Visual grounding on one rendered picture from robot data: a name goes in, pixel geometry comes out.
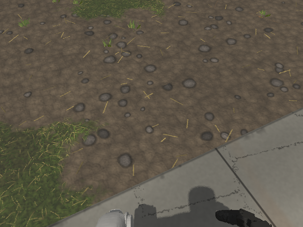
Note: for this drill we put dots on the robot right hand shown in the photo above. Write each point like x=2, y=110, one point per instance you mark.
x=241, y=217

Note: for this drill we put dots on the left robot thigh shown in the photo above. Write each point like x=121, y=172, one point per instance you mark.
x=116, y=219

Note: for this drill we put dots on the robot left shin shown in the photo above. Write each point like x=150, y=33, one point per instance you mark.
x=115, y=210

